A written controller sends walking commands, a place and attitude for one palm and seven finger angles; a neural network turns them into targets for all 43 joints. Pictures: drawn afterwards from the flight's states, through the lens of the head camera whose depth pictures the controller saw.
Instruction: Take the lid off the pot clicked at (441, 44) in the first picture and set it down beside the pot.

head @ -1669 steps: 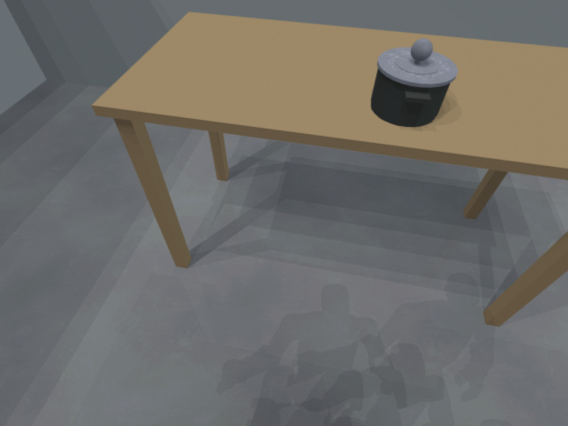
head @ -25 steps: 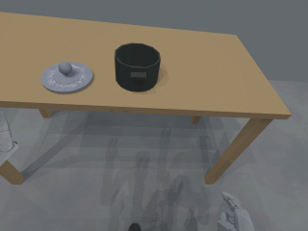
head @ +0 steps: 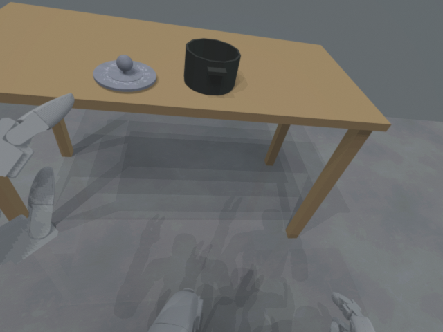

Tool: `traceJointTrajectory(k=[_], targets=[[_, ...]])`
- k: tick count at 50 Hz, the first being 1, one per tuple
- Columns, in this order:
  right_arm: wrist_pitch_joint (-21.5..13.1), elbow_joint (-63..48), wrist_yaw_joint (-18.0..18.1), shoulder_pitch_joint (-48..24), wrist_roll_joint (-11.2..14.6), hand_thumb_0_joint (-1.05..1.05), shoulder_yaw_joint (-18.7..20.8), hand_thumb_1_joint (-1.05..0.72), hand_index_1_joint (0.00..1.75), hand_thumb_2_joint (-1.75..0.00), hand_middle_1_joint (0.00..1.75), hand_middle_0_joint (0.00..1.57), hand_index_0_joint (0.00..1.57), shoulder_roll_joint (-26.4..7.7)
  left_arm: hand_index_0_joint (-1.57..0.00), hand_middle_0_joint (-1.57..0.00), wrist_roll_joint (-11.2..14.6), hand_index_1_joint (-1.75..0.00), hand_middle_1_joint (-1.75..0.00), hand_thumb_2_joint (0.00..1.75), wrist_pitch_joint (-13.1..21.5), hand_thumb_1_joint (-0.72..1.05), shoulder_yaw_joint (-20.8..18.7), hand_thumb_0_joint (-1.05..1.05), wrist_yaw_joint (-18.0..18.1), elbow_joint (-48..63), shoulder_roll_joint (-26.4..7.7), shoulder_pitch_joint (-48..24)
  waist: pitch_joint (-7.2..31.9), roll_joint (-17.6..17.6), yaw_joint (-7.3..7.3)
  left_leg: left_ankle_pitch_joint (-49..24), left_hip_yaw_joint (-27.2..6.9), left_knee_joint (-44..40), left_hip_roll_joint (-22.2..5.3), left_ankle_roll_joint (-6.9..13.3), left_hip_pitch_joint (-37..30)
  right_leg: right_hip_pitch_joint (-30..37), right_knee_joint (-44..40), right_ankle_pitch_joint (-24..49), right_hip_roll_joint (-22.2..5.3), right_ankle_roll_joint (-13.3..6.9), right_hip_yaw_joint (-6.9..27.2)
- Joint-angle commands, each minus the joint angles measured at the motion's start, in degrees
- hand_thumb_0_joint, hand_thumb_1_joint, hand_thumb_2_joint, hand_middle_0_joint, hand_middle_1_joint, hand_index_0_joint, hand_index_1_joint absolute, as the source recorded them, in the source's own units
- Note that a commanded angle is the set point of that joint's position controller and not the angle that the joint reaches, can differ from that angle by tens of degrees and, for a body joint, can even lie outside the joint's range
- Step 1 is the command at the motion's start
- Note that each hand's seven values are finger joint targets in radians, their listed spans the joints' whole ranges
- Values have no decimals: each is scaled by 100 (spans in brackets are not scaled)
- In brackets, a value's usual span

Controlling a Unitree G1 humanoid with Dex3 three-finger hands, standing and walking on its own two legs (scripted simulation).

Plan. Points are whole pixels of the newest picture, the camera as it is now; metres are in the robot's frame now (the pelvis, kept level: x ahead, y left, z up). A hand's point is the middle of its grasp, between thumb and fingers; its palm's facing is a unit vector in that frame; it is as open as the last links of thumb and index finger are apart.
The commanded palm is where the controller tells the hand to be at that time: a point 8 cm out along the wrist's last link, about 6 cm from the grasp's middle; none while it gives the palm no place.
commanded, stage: stop stepping back and stand still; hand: left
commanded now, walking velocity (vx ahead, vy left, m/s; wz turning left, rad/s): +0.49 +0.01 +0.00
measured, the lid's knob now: (124, 63) +0.76 +0.33 +0.09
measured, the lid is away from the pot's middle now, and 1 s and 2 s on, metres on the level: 0.25 0.25 0.25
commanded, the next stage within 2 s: let the arm hang, fingers relaxed in 0.46 s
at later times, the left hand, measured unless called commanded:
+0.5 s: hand out of the picture +0.08 +0.30 +0.29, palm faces +0.43 -0.73 -0.54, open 7.4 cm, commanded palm +0.02 +0.34 +0.26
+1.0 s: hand out of the picture +0.03 +0.25 -0.14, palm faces +0.14 -0.97 -0.20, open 7.0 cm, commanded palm none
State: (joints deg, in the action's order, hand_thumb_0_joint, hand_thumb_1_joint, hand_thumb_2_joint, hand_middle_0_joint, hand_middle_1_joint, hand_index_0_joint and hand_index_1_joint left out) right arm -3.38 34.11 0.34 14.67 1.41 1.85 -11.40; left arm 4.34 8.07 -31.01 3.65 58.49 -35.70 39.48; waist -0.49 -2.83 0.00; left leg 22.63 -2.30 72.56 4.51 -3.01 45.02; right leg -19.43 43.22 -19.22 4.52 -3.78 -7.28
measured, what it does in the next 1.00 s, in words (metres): steps on the spot: left foot, then right foot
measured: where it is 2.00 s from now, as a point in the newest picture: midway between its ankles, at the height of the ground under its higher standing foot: outside the picture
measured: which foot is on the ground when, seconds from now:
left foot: up 0.00-0.14, down 0.16-0.86, up 0.88-1.00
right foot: down 0.00-0.14, up 0.16-0.48, down 0.50-0.66, up 0.68-0.84, down 0.86-1.00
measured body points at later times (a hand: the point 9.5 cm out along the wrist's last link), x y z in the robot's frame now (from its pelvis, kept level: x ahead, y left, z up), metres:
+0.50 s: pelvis -0.11 +0.06 +0.03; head -0.10 +0.09 +0.48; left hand +0.05 +0.34 +0.31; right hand +0.01 -0.15 -0.06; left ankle -0.14 +0.19 -0.70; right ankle -0.16 -0.07 -0.69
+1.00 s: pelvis -0.04 +0.07 +0.02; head +0.03 +0.07 +0.46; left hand +0.02 +0.30 -0.12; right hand -0.01 -0.19 -0.13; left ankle -0.12 +0.18 -0.64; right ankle -0.04 -0.03 -0.70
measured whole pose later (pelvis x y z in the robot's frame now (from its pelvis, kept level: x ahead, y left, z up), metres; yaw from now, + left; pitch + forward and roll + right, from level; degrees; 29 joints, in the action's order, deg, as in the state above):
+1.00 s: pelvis -0.04 +0.07 +0.02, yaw +7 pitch +5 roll +0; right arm 2.7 51.1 1.2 20.2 -1.9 3.6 -13.3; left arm -1.1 1.7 -2.3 1.3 -47.0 -7.6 13.8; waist -3.4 1.6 1.2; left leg 29.7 0.1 65.4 -0.3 -1.5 29.0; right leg -23.1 41.0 -22.6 0.7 -2.4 -3.1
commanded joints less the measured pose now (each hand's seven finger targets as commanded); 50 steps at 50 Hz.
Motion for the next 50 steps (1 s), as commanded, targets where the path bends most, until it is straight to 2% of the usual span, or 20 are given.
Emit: traceJointTrajectory(k=[1, 6, 7, 8, 10, 13, 21, 23, 25, 27, 28, 32, 33, 35, 41, 42, 43, 44, 45, 50], targets=[[-27, -943, 110, -1005, 10, 0, 228, -90, 30, -90, 30, 20, 20, -656, -20, -20, -6, -30, -30, 90, 81, 90, -507, 0, 81, -2355, -681, -3786, -690, -209, 614, -336, -734, 2607, -1020, 284, -2505, -4828, -3508, -3332, -2439, -341, 2058], [-624, -630, 486, -956, 50, 0, -194, -90, 30, -90, 30, 20, 20, -527, -20, -20, -93, -30, -30, 90, 439, 90, 916, 0, 14, -2410, 225, -4844, -965, 1615, 209, 1413, 477, -5245, -632, 638, -3115, -2428, -832, -2531, -1264, -209, 929], [-761, -683, 426, -584, 62, 0, -211, -90, 30, -90, 30, 20, 20, -615, -20, -20, -72, -30, -30, 90, 482, 90, 1187, 0, 15, -2169, 471, -4787, -808, 3548, 277, 2686, -995, -6589, -1316, 896, -3318, -2516, 1651, -1663, -196, 128, 171], [-883, -998, 317, -397, 120, 0, -127, -90, 30, -90, 30, 20, 20, -486, -20, -20, -87, -30, -30, 90, 701, 90, 1273, 0, 29, -1109, 546, -5132, -710, 3646, 289, 2036, -2231, -6255, -2319, 1265, -3126, -3119, 3544, -1330, -134, 332, 385], [-884, -1045, 49, -416, 63, 0, 165, -90, 30, -90, 30, 20, 20, -515, -20, -20, -140, -30, -30, 90, 683, 90, 765, 0, 34, -1152, 228, -3400, 776, 1389, 120, 12, -1524, -5455, -2288, 1587, -2931, -2028, 4638, -595, -271, 498, 784], [-881, -1152, -175, -848, 69, 0, 53, -90, 30, -90, 30, 20, 20, -459, -20, -20, 10, -30, -30, 90, 733, 90, 589, 0, 142, 31, 171, -2706, -454, 597, 143, 1028, -2528, -6108, -2544, 1685, -2458, -2778, 4087, -259, -535, 420, 1289], [-383, -887, 219, -510, -178, 0, 30, -90, 30, -90, 30, 20, 20, -341, -20, -20, -8, -30, -30, 90, 730, 90, -442, 0, 413, -455, -135, -1594, 650, 2425, 221, 364, -212, -5348, -1603, 798, -2791, 767, -1150, -346, 27, 193, -509], [-380, -797, 258, -579, -90, 0, 96, -90, 30, -90, 30, 20, 20, -477, -20, -20, -31, -30, -30, 90, 680, 90, -622, 0, 451, -1198, -254, -1591, 735, 1042, 105, 849, 83, -3795, -1272, 684, -1569, 2137, -1920, -774, -449, -161, 287], [-317, -739, 279, -599, 77, 0, 214, -90, 30, -90, 30, 20, 20, -531, -20, -20, 3, -30, -30, 90, 661, 90, -745, 0, 470, -1755, -469, -1566, 858, -1547, 81, 902, 375, -478, -413, 457, -115, 2516, -2667, -200, -2381, -1122, 3440], [-275, -846, 191, -771, -22, 0, 175, -90, 30, -90, 30, 20, 20, -561, -20, -20, 24, -30, -30, 90, 735, 90, -850, 0, 506, -1803, -557, -1536, 492, -1010, 106, 883, 161, 432, -667, 278, 335, 2374, -2337, 2646, -2598, -1296, 3189], [-457, -510, -170, -904, 189, 0, 222, -90, 30, -90, 30, 20, 20, -966, -20, -20, -737, -30, -30, 90, -432, 90, 2143, 0, -49, -5460, 1570, -1885, 362, -276, 391, 1536, -711, 146, -1852, 436, -192, 520, -1551, 2482, -3356, -797, 1463], [255, 151, -191, 849, -143, 0, 234, -90, 30, -90, 30, 20, 20, -1018, -20, -20, -744, -30, -30, 90, -1041, 90, 2523, 0, -438, -6255, 2006, -2607, -127, -68, 928, -433, 373, -3802, -822, 309, -3375, -1909, 360, -1498, -1101, 131, -350], [247, 165, -157, 972, -291, 0, 369, -90, 30, -90, 30, 20, 20, -1428, -20, -20, -722, -30, -30, 90, -1025, 90, 2538, 0, -511, -6627, 2261, -2280, -111, 1634, 695, -504, -1898, -4900, -1843, 887, -3417, -2533, 1933, -1975, -395, 502, -419], [180, 141, 13, 968, -433, 0, 539, -90, 30, -90, 30, 20, 20, -2036, -20, -20, -585, -30, -30, 90, -840, 90, 2470, 0, -464, -7116, 1799, -3062, -207, 557, 700, -617, -3884, -5495, -3090, 2049, -3428, -2933, 3366, -1787, -784, 491, 1154], [182, 329, 152, -676, -475, 0, 235, -90, 30, -90, 30, 20, 20, -1419, -20, -20, -543, -30, -30, 90, -923, 90, 2628, 0, -586, -9525, 1579, -2018, 225, 1089, -552, 755, -508, -4207, -1506, 589, -603, 992, 71, -580, -579, 428, 788], [181, 500, 140, -320, -392, 0, 186, -90, 30, -90, 30, 20, 20, -1045, -20, -20, -550, -30, -30, 90, -818, 90, 2589, 0, -530, -9936, 1335, -1560, 586, -187, -640, 787, 271, -2725, -721, 374, -496, 1523, -1013, -611, -956, 257, 1659], [175, 503, 149, -119, -262, 0, 165, -90, 30, -90, 30, 20, 20, -615, -20, -20, -547, -30, -30, 90, -686, 90, 2523, 0, -397, -10151, 908, -1323, 752, -1609, -572, 1530, 550, -1082, -136, 176, 98, 1770, -2284, -113, -2399, -251, 4330], [187, 593, 123, -51, -244, 0, 209, -90, 30, -90, 30, 20, 20, -852, -20, -20, -514, -30, -30, 90, -628, 90, 2667, 0, -311, -10181, 1115, -1638, 784, -254, -317, 1186, -120, -436, -421, 208, -477, 1385, -2676, 421, -2517, -589, 4727], [219, 747, 82, 442, -286, 0, 257, -90, 30, -90, 30, 20, 20, -656, -20, -20, -544, -30, -30, 90, -620, 90, 2653, 0, -304, -10181, 1289, -2051, 942, 847, 85, 886, -48, -371, -515, 142, -859, 1283, -2477, 402, -2319, -774, 3951], [286, 1133, 89, 526, -251, 0, 235, -90, 30, -90, 30, 20, 20, -294, -20, -20, -594, -30, -30, 90, -556, 90, 2639, 0, -100, -10587, 2026, -2554, 696, -472, 197, 827, 27, -1561, -781, 207, -1256, 1500, -1842, 3991, -1937, -889, 2472]])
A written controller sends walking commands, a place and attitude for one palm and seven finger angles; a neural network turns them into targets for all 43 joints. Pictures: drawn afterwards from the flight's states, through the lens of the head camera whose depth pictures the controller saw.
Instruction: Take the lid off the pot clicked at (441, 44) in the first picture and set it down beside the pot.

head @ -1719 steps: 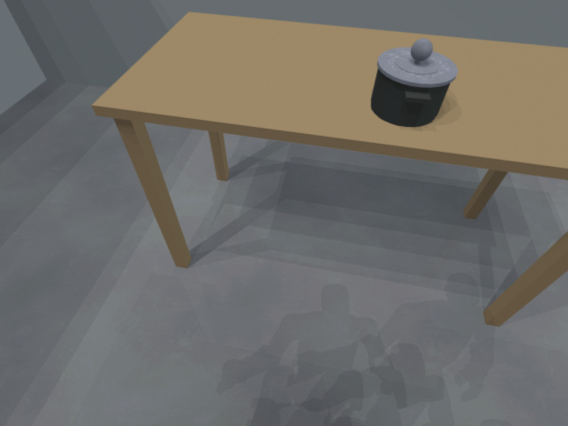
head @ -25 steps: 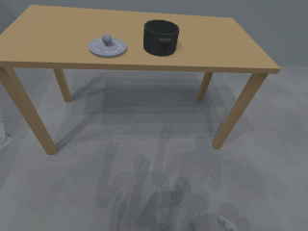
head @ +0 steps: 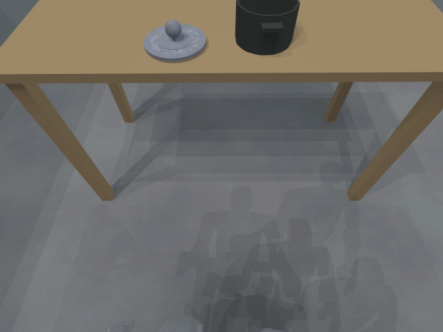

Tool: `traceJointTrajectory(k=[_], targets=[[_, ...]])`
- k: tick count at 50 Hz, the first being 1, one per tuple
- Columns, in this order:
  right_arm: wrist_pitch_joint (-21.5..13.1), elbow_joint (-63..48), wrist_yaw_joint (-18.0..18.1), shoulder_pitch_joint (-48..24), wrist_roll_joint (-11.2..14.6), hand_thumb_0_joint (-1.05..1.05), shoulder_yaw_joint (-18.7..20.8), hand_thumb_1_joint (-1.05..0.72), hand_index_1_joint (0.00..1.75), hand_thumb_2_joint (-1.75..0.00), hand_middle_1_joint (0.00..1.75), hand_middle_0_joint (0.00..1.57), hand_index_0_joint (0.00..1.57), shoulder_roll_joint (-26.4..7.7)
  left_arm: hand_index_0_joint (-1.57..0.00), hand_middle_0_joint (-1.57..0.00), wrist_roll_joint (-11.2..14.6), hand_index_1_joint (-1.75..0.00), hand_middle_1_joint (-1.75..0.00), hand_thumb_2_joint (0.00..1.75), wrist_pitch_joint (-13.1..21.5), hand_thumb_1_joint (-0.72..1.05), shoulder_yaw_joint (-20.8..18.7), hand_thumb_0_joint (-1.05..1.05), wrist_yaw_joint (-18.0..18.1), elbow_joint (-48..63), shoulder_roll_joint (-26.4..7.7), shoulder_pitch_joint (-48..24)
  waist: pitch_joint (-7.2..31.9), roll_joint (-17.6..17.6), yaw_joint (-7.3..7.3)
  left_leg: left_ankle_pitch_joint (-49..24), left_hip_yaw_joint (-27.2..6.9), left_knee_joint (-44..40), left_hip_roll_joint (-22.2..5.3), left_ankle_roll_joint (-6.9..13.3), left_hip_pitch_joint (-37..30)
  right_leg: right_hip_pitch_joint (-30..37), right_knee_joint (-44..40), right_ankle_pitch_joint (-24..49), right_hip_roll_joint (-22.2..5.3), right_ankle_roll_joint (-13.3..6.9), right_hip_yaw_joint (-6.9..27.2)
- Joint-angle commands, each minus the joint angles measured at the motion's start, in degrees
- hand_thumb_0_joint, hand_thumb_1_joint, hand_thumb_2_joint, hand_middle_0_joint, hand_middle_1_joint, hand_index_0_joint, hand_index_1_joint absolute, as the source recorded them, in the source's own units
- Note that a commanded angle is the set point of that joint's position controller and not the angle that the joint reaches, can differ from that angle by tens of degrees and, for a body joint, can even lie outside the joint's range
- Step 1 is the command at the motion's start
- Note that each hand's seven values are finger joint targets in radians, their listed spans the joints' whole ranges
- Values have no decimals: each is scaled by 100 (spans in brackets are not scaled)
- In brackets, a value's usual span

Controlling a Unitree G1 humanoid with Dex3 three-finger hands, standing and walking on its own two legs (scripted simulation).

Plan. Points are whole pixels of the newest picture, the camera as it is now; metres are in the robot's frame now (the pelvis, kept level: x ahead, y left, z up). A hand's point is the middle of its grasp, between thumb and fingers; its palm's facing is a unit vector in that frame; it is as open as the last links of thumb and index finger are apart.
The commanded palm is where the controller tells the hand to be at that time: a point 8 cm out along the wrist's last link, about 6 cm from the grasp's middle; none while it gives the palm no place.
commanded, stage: let the arm hang, fingers relaxed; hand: left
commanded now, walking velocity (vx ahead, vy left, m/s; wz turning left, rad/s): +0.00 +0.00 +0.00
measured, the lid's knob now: (173, 28) +0.83 +0.16 +0.08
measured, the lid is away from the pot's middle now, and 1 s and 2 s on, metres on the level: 0.25 0.25 0.25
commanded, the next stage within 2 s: look to check the result in 0.66 s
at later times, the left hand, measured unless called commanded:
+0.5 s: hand (124, 324) +0.15 +0.21 -0.16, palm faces -0.05 -0.98 -0.19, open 7.4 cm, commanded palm none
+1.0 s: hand out of the picture +0.11 +0.21 -0.16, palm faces -0.04 -0.97 -0.22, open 7.3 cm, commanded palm none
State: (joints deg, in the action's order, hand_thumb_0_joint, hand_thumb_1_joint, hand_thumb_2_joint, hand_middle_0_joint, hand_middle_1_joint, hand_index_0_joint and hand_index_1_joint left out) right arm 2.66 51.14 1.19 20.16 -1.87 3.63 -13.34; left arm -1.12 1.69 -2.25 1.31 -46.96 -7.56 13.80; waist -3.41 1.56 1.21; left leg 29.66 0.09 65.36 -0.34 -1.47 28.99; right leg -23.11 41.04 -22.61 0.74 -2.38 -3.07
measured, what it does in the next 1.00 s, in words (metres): steps on the spot: left foot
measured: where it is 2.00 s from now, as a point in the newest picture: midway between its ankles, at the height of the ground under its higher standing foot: outside the picture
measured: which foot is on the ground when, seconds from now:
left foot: up 0.00-0.12, down 0.14-1.00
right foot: down 0.00-1.00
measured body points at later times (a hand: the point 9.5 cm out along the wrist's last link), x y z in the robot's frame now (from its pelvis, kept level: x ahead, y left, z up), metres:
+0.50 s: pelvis +0.07 +0.04 +0.02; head +0.11 +0.04 +0.47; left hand +0.15 +0.26 -0.14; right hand +0.10 -0.19 -0.14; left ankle -0.01 +0.14 -0.72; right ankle -0.01 -0.09 -0.71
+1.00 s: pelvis +0.07 +0.04 +0.02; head +0.10 +0.03 +0.47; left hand +0.11 +0.26 -0.14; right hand +0.00 -0.17 -0.14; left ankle -0.01 +0.14 -0.72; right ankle -0.01 -0.09 -0.72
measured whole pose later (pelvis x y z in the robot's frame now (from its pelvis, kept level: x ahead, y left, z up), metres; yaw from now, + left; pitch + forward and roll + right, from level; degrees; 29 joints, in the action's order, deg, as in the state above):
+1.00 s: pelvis +0.07 +0.04 +0.02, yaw -4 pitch +1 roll +0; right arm 0.5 62.4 3.1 20.3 -0.7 1.9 -5.9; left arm 0.0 -0.3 -2.1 3.0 -63.2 -8.7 12.1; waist -3.1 0.8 2.2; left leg 22.2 4.6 27.0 -0.2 1.3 5.4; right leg -7.2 27.8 -21.0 -1.5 1.1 -1.5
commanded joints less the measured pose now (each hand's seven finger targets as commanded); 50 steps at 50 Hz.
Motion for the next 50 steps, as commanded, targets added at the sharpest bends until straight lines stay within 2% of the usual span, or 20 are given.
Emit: traceJointTrajectory(k=[1, 4, 5, 7, 8, 10, 13, 19, 21, 23, 25, 31, 33, 35, 37, 41, 43, 46, 47, 50], targets=[[-324, -487, -17, -118, 114, 0, 28, -90, 30, -90, 30, 20, 20, -18, -20, -20, -53, -30, -30, 90, 65, 90, -253, 0, 148, -201, -857, 59, 950, -819, 7, 235, -77, -1605, -271, 61, 186, 2109, -1493, 4921, -1482, -980, 1800], [-372, -164, -32, 238, 143, 0, -35, -90, 30, -90, 30, 20, 20, 147, -20, -20, 57, -30, -30, 90, 49, 90, -210, 0, 130, -618, -901, 149, 1078, -984, 93, -1402, 190, -3953, -41, 93, -884, 2541, -1030, 5462, -956, -410, 1121], [-406, -31, -19, 368, 154, 0, -23, -90, 30, -90, 30, 20, 20, 68, -20, -20, 114, -30, -30, 90, 47, 90, -171, 0, 125, -709, -863, 177, 1188, -906, 108, -2835, 94, -4409, -178, 170, -1512, 2382, -832, 5097, -749, -101, 857], [-423, -25, 75, 175, 119, 0, 36, -90, 30, -90, 30, 20, 20, -308, -20, -20, 157, -30, -30, 90, 15, 90, -66, 0, 93, -729, -613, 351, 1348, 286, -24, -5938, -591, -3687, -1116, 610, -2959, 945, -793, 3081, -456, 241, 530], [-376, 22, 97, 208, 100, 0, 37, -90, 30, -90, 30, 20, 20, -340, -20, -20, 114, -30, -30, 90, -1, 90, -28, 0, 125, -767, -613, 223, 1168, 175, 42, -6232, -399, -3528, -1147, 660, -3032, 894, -1073, 2476, -347, 248, 479], [-328, 145, 134, 121, 136, 0, 6, -90, 30, -90, 30, 20, 20, -202, -20, -20, 91, -30, -30, 90, -49, 90, -47, 0, 120, -946, -733, 152, 931, 234, 60, -6287, -96, -3391, -846, 424, -2908, 1111, -1153, 3211, -393, 182, 401], [-286, 262, 166, 174, 145, 0, 26, -90, 30, -90, 30, 20, 20, -167, -20, -20, 111, -30, -30, 90, -71, 90, -52, 0, 144, -1054, -832, 98, 874, 131, 93, -6442, -3, -3414, -762, 367, -2939, 1290, -982, 3729, -464, 157, 333], [-265, 394, 135, -86, 105, 0, 1, -90, 30, -90, 30, 20, 20, -124, -20, -20, 71, -30, -30, 90, -133, 90, -18, 0, 102, -1153, -745, -57, 242, -94, 27, -3926, -85, -4084, -706, 414, -2456, 1230, -1389, 2433, -453, 90, 460], [-277, 451, 146, 14, 100, 0, 0, -90, 30, -90, 30, 20, 20, -96, -20, -20, 66, -30, -30, 90, -128, 90, -35, 0, 97, -1145, -776, -17, 238, 19, 39, -4183, -56, -4060, -668, 408, -2517, 1287, -1310, 2757, -476, 39, 458], [-307, 529, 176, 181, 101, 0, 2, -90, 30, -90, 30, 20, 20, -107, -20, -20, 82, -30, -30, 90, -130, 90, -79, 0, 101, -1125, -852, -44, 576, 487, 69, -5824, -13, -3808, -645, 416, -2815, 1444, -945, 3430, -511, 87, 309], [-299, 551, 212, 208, 128, 0, 25, -90, 30, -90, 30, 20, 20, -191, -20, -20, 111, -30, -30, 90, -122, 90, -111, 0, 124, -1134, -846, 18, 839, 291, 35, -6416, 37, -3647, -701, 418, -3043, 1544, -910, 3493, -479, 128, 221], [-252, 713, 190, 236, 115, 0, -35, -90, 30, -90, 30, 20, 20, -2, -20, -20, 84, -30, -30, 90, -167, 90, -81, 0, 113, -1211, -733, -61, 16, -37, -6, -3791, -14, -4096, -621, 373, -2222, 1534, -1381, 2776, -571, -21, 392], [-280, 782, 201, 402, 89, 0, -59, -90, 30, -90, 30, 20, 20, 5, -20, -20, 93, -30, -30, 90, -151, 90, -81, 0, 111, -1235, -706, 17, 164, 1, 1, -4211, 1, -4042, -595, 374, -2331, 1661, -1268, 3211, -591, -59, 411], [-318, 834, 224, 563, 112, 0, -47, -90, 30, -90, 30, 20, 20, -24, -20, -20, 117, -30, -30, 90, -144, 90, -112, 0, 123, -1248, -805, 74, 621, 380, 8, -5597, 72, -3795, -596, 380, -2674, 1819, -1001, 3852, -636, 17, 249], [-295, 859, 248, 633, 137, 0, -38, -90, 30, -90, 30, 20, 20, -55, -20, -20, 138, -30, -30, 90, -155, 90, -128, 0, 142, -1247, -821, 75, 719, 229, 17, -5924, 56, -3701, -655, 391, -2761, 1826, -974, 3751, -574, 45, 185], [-255, 934, 233, 556, 149, 0, -48, -90, 30, -90, 30, 20, 20, 82, -20, -20, 113, -30, -30, 90, -168, 90, -74, 0, 159, -1359, -675, 106, 235, -191, -12, -4209, 20, -3941, -621, 361, -2356, 1717, -1364, 3202, -636, -20, 304], [-251, 990, 214, 603, 119, 0, -77, -90, 30, -90, 30, 20, 20, 144, -20, -20, 108, -30, -30, 90, -172, 90, -46, 0, 145, -1397, -615, 88, -116, -123, 12, -3553, -3, -4162, -592, 375, -2167, 1568, -1503, 2787, -643, -33, 365], [-289, 1071, 215, 710, 132, 0, -70, -90, 30, -90, 30, 20, 20, 165, -20, -20, 112, -30, -30, 90, -165, 90, -45, 0, 154, -1424, -634, 168, 153, 125, 27, -4498, 13, -4027, -602, 413, -2421, 1634, -1349, 3170, -625, 11, 282], [-287, 1078, 223, 695, 131, 0, -69, -90, 30, -90, 30, 20, 20, 152, -20, -20, 125, -30, -30, 90, -149, 90, -46, 0, 161, -1456, -633, 224, 312, -39, 12, -4627, 21, -3959, -623, 407, -2517, 1688, -1342, 3288, -616, 20, 287], [-288, 1067, 233, 644, 147, 0, -52, -90, 30, -90, 30, 20, 20, 135, -20, -20, 128, -30, -30, 90, -123, 90, -31, 0, 177, -1509, -583, 290, 413, -89, 25, -4454, 42, -3965, -616, 389, -2563, 1732, -1436, 3370, -653, 20, 320]])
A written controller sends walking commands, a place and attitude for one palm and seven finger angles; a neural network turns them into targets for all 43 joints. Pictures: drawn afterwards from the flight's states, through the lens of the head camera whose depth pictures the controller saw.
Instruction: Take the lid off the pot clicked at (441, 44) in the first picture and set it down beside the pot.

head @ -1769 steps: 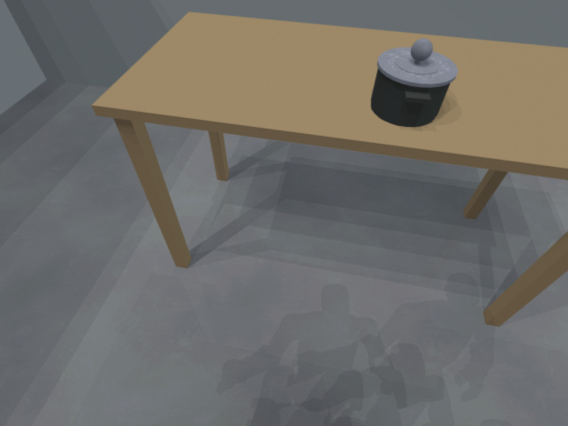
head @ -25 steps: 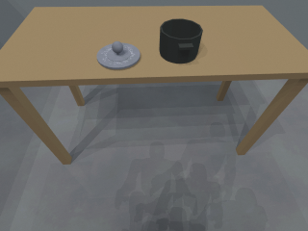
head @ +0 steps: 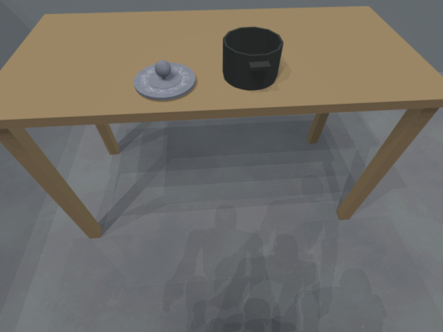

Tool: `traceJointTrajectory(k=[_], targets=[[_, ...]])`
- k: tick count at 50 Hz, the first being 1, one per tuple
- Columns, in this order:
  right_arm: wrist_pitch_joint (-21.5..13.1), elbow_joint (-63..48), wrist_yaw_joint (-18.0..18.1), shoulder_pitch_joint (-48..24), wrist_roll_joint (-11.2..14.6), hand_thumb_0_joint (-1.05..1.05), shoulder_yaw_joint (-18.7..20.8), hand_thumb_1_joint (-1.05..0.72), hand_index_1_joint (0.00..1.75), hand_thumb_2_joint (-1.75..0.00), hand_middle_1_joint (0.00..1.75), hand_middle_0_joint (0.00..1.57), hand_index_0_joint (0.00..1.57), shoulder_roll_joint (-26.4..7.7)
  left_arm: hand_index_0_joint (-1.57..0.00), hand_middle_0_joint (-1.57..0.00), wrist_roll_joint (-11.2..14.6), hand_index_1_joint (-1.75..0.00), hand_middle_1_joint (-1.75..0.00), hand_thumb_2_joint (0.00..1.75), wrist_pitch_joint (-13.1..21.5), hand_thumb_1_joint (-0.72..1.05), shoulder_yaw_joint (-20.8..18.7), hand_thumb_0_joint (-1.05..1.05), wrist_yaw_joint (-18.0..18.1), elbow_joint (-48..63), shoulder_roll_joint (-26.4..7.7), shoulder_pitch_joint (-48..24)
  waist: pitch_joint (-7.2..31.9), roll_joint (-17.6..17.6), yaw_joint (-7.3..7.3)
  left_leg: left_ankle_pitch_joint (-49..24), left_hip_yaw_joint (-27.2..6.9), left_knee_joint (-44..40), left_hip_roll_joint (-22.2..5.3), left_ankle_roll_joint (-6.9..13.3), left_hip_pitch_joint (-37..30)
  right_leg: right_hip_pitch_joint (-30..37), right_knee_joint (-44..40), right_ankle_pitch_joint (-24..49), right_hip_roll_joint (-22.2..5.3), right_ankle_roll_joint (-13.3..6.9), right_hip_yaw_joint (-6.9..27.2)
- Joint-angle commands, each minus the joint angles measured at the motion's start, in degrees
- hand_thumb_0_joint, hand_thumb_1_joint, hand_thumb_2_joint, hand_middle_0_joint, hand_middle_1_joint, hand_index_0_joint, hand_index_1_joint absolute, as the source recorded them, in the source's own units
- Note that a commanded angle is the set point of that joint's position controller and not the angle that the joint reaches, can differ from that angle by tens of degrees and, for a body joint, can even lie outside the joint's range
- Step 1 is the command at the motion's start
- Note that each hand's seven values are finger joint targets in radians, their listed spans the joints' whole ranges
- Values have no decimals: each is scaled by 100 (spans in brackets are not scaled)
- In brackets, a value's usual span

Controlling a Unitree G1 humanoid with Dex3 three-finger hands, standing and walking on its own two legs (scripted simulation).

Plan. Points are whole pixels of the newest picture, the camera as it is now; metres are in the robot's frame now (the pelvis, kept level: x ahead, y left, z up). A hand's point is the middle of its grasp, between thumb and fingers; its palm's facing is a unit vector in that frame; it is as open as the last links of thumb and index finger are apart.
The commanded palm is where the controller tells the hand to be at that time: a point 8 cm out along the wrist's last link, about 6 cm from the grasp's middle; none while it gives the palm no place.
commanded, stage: look to check the result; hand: left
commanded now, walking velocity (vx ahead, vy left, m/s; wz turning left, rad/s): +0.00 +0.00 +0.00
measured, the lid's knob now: (162, 68) +0.75 +0.18 +0.06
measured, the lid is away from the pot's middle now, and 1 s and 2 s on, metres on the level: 0.25 0.25 0.25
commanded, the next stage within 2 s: stand and wait in 0.04 s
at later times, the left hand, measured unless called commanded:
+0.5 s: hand out of the picture -0.05 +0.15 -0.17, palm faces +0.04 -0.98 -0.18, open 7.3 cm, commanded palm none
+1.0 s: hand out of the picture -0.06 +0.15 -0.17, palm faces +0.04 -0.98 -0.18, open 7.3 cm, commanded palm none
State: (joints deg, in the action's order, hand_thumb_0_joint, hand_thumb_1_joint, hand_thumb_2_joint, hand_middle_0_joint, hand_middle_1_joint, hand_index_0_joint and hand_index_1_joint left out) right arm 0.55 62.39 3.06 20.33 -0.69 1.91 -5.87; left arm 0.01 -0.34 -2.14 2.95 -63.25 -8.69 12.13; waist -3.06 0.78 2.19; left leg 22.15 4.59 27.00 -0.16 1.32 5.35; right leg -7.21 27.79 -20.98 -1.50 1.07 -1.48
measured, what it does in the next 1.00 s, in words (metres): stands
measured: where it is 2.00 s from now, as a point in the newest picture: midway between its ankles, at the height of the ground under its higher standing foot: outside the picture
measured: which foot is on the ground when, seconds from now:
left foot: down 0.00-1.00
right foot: down 0.00-1.00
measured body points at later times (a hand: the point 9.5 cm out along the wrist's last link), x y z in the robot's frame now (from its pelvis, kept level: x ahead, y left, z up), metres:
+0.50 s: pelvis -0.04 -0.01 +0.01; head -0.02 -0.01 +0.46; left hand -0.05 +0.20 -0.16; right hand -0.07 -0.22 -0.16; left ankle -0.09 +0.10 -0.73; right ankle -0.07 -0.13 -0.73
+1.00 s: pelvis -0.05 -0.01 +0.01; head -0.02 -0.01 +0.46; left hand -0.06 +0.21 -0.16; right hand -0.08 -0.21 -0.16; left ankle -0.09 +0.10 -0.73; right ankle -0.07 -0.13 -0.73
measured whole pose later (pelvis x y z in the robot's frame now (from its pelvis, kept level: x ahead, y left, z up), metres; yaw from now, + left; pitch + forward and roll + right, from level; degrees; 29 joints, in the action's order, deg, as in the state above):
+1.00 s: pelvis -0.05 -0.01 +0.01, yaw +0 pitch +0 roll +0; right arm 0.0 64.4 2.6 18.7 -0.6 1.8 -5.1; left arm -0.3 0.6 -1.5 2.8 -66.6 -6.9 15.4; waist -3.1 0.4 1.4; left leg 17.2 4.2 25.4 -0.9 0.9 7.9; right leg -9.1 24.9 -15.5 -0.7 0.3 -1.9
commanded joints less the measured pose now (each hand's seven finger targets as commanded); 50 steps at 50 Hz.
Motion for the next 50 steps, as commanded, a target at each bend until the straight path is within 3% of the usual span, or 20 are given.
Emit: traceJointTrajectory(k=[1, 5, 12, 17, 20, 27, 30, 42, 50], targets=[[-62, -38, 37, 593, 37, 0, 125, -90, 30, -90, 30, 20, 20, -570, -20, -20, -1, -30, -30, 90, 70, 90, -37, 0, 15, 123, -472, 430, 209, -34, -66, -3406, -425, -178, -622, 116, -125, 26, -154, 2965, -406, -322, 163], [-65, -14, 31, 545, 14, 0, 113, -90, 30, -90, 30, 20, 20, -544, -20, -20, 0, -30, -30, 90, 71, 90, -12, 0, 2, 61, -387, 465, 42, 34, -68, -3176, -447, -288, -626, 140, -85, -95, -250, 2678, -373, -303, 191], [-62, 10, -7, 384, 21, 0, 90, -90, 30, -90, 30, 20, 20, -513, -20, -20, -20, -30, -30, 90, 81, 90, 23, 0, -28, -43, -366, 508, -264, -22, -81, -2137, -480, -511, -611, 161, 134, -295, -527, 1929, -358, -277, 299], [-73, 23, -24, 353, 21, 0, 76, -90, 30, -90, 30, 20, 20, -518, -20, -20, -27, -30, -30, 90, 110, 90, 42, 0, -36, -112, -356, 565, -212, -77, -70, -1818, -490, -582, -603, 151, 152, -315, -634, 1748, -357, -279, 372], [-94, 35, -18, 351, 25, 0, 62, -90, 30, -90, 30, 20, 20, -539, -20, -20, -19, -30, -30, 90, 129, 90, 41, 0, -38, -136, -349, 599, -90, -25, -75, -2017, -488, -557, -601, 145, 117, -228, -612, 1952, -366, -282, 368], [-78, 94, -32, 375, 26, 0, 51, -90, 30, -90, 30, 20, 20, -469, -20, -20, -26, -30, -30, 90, 120, 90, 52, 0, -40, -192, -294, 657, -325, 4, -94, -1565, -534, -635, -595, 137, 345, -387, -729, 1434, -349, -281, 379], [-93, 95, -27, 376, 22, 0, 52, -90, 30, -90, 30, 20, 20, -472, -20, -20, -14, -30, -30, 90, 143, 90, 59, 0, -35, -225, -270, 727, -149, 12, -104, -1783, -521, -568, -587, 132, 248, -308, -700, 1694, -376, -285, 385], [-97, 149, -20, 441, 28, 0, 57, -90, 30, -90, 30, 20, 20, -408, -20, -20, -17, -30, -30, 90, 130, 90, 46, 0, -23, -226, -211, 725, -243, -8, -100, -1733, -581, -605, -617, 129, 374, -409, -668, 1549, -345, -262, 336], [-128, 156, -13, 445, 28, 0, 62, -90, 30, -90, 30, 20, 20, -412, -20, -20, -14, -30, -30, 90, 144, 90, 31, 0, -21, -215, -211, 741, -33, -29, -106, -2065, -578, -560, -624, 138, 280, -283, -598, 1859, -361, -249, 316]])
